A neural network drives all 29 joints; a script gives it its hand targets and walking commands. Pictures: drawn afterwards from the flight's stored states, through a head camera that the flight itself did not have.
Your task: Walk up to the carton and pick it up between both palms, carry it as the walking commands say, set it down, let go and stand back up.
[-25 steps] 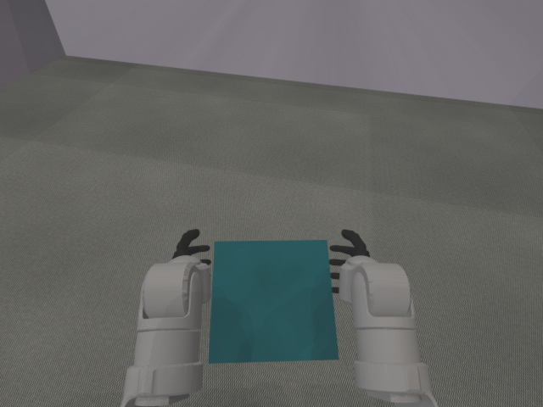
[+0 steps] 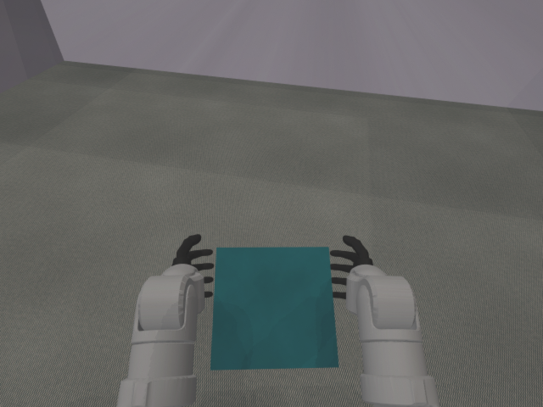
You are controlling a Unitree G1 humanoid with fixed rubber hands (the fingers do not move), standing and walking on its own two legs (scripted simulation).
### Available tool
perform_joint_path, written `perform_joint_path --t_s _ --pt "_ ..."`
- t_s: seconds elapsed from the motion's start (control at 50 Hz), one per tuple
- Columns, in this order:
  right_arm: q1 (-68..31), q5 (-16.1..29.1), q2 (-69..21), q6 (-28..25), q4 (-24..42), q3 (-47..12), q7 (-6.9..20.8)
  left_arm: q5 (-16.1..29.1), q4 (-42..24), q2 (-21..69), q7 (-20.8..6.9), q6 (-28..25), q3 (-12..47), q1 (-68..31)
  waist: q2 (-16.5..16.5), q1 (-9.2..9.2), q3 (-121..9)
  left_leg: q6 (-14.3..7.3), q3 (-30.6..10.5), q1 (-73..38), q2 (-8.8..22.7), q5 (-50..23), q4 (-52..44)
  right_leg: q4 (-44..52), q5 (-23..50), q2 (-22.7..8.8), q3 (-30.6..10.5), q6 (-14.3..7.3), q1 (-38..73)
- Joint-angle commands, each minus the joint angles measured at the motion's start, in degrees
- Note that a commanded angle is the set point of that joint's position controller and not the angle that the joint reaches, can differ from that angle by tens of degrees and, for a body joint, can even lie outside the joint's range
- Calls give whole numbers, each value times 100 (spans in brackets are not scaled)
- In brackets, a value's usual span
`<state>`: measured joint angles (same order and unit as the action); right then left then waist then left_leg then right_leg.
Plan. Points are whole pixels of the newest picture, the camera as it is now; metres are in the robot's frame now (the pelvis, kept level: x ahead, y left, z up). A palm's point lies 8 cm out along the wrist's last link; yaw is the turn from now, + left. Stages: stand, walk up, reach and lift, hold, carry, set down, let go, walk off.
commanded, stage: carry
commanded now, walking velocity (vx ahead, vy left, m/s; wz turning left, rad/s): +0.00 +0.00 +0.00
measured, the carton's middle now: (271, 309) +0.32 +0.00 -0.03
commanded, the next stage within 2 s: none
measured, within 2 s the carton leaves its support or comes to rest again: neither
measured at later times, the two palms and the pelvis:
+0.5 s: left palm (199, 262) +0.34 +0.12 +0.07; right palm (364, 264) +0.34 -0.14 +0.07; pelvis +0.05 -0.01 +0.00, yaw +0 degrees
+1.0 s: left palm (205, 257) +0.35 +0.11 +0.07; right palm (370, 259) +0.34 -0.15 +0.07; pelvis +0.06 -0.02 +0.00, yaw +0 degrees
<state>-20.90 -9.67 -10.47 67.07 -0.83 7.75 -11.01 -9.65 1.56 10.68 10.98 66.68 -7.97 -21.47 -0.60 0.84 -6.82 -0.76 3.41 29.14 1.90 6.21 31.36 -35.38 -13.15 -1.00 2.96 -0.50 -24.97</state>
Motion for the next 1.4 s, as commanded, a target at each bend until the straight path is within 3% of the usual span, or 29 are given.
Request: perform_joint_path --t_s 0.0,0.1,0.22,0.34,0.62,0.96,0.98,1.0,1.04,1.08,1.12,1.14,1.18,1.2,1.22,1.24,1.26,1.28,1.32,1.38 --pt "-2806 2324 -5896 -303 598 -3097 1704 2344 -591 5918 -1754 -279 3098 -2780 102 -50 -1642 -30 -741 -1218 442 1447 -573 1016 -1488 -509 -715 -204 -82" --pt "-2706 2418 -5727 -346 955 -3322 1657 2435 -948 5774 -1698 -310 3303 -2615 -52 -50 -1712 -49 -818 -1155 558 1213 -619 761 -858 -508 -629 -207 178" --pt "-2396 2274 -5547 -551 740 -3266 1644 2254 -746 5571 -1667 -500 3218 -2267 48 -63 -1846 -75 -664 -1305 543 166 -293 591 36 -594 -623 -207 417" --pt "-2345 2183 -5432 -833 698 -3269 1627 2162 -681 5506 -1658 -768 3202 -2186 35 -56 -1894 -74 -616 -1393 576 -318 -150 466 477 -587 -583 -204 573" --pt "-2158 2022 -5186 -1206 746 -3326 1591 2020 -703 5323 -1638 -1128 3213 -1974 74 -62 -1805 -48 -537 -1463 570 -272 -68 542 623 -605 -605 -238 703" --pt "-2126 2045 -5094 -1187 774 -3351 1604 2014 -772 5218 -1650 -1112 3213 -2000 66 -75 -1612 0 -492 -1464 582 -70 -171 716 515 -611 -609 -249 760" --pt "-2141 2096 -5117 -1164 840 -3411 1604 2038 -827 5227 -1650 -1086 3257 -2003 14 -61 -1593 -7 -501 -1380 526 -97 -166 735 532 -677 -616 -236 840" --pt "-2383 2660 -5384 -957 1938 -4111 1593 2578 -1893 5476 -1635 -884 3931 -2198 60 -42 -1532 14 -460 -1199 466 -118 -20 716 614 -815 -693 -230 926" --pt "-2594 3047 -5459 -409 2347 -4388 1569 2848 -2269 5456 -1581 -369 4096 -2331 402 -19 -1554 92 -272 -579 285 272 448 827 809 -1383 -1131 -387 1277" --pt "-2213 2792 -5364 -88 1573 -4106 1631 2513 -1537 5286 -1602 -89 3822 -1879 998 0 -1503 168 -130 84 137 1582 1135 922 1664 -2156 -1628 -719 1505" --pt "-2232 2830 -5615 40 1292 -4155 1773 2449 -1403 5364 -1689 4 3850 -1884 1002 32 -1367 193 -140 449 51 2167 1603 724 2879 -2362 -1524 -799 1657" --pt "-2362 2906 -5749 69 1208 -4147 1834 2469 -1426 5439 -1722 16 3873 -2038 984 20 -1362 183 -131 294 37 2060 1508 605 3258 -2226 -1267 -733 1574" --pt "-2636 3042 -5935 83 1124 -4086 1890 2528 -1484 5560 -1752 18 3854 -2411 1118 -29 -1383 175 108 -268 -118 1421 742 403 3228 -1837 -656 -516 1354" --pt "-2734 3085 -6006 93 1111 -4054 1898 2552 -1488 5612 -1754 32 3822 -2564 1080 -88 -1417 178 229 -700 -127 647 25 237 2849 -1632 -389 -330 1240" --pt "-2814 3103 -6044 111 1085 -3980 1897 2576 -1450 5706 -1748 51 3804 -2670 897 -93 -1545 151 48 -1333 71 86 -419 -49 2191 -1417 -181 -103 972" --pt "-2833 3041 -6021 117 971 -3844 1889 2618 -1312 5798 -1741 70 3781 -2738 259 -64 -1765 45 -660 -2083 634 -1104 -506 -465 1150 -1110 -5 154 415" --pt "-2764 2904 -6077 58 727 -3665 1864 2651 -1391 5863 -1750 88 3843 -3026 -949 -88 -1978 -370 -1551 -2351 1441 -2764 -385 -701 -747 -609 241 401 -67" --pt "-2861 2857 -6199 35 715 -3549 1813 2778 -1369 5987 -1756 110 3870 -3244 -1141 -92 -2107 -496 -1651 -2522 1517 -2974 -390 -713 -1679 -447 110 413 3" --pt "-2898 2745 -6282 26 760 -3372 1730 2975 -1291 6128 -1799 134 3808 -3365 -811 -110 -2078 -503 -1515 -2626 1363 -2376 -456 -529 -1509 -280 37 375 -37" --pt "-2938 2567 -6232 5 939 -3310 1645 2974 -1124 6247 -1828 186 3693 -3292 -592 -85 -2262 -317 -818 -2542 956 -2232 -213 400 -135 -355 46 326 589"
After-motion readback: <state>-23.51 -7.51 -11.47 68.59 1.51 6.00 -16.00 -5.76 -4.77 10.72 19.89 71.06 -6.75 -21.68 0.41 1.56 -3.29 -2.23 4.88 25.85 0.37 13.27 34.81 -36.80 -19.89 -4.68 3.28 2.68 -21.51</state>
